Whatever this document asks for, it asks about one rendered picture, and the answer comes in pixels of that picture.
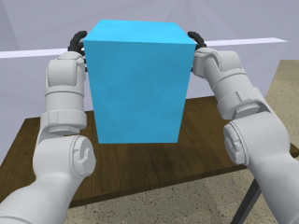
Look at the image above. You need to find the robot left forearm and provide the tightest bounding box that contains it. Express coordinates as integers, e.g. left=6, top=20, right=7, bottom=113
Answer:
left=33, top=51, right=87, bottom=173

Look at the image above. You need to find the carton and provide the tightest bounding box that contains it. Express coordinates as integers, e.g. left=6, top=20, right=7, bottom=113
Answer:
left=82, top=20, right=196, bottom=144

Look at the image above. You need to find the right robot hand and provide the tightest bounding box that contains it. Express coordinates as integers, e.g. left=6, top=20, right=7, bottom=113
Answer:
left=187, top=31, right=207, bottom=72

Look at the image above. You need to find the left robot upper arm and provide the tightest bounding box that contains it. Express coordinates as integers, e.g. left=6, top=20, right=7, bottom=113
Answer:
left=0, top=134, right=96, bottom=224

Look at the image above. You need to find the right robot upper arm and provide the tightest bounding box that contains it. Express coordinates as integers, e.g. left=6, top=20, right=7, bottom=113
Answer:
left=223, top=111, right=299, bottom=224

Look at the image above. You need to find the robot right forearm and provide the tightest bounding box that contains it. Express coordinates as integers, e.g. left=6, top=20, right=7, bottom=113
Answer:
left=192, top=47, right=291, bottom=150

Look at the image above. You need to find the table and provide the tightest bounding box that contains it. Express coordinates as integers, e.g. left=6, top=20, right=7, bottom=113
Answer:
left=0, top=95, right=299, bottom=224

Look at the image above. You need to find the left robot hand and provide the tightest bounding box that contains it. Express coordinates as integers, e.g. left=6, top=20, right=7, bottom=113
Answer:
left=67, top=31, right=88, bottom=72

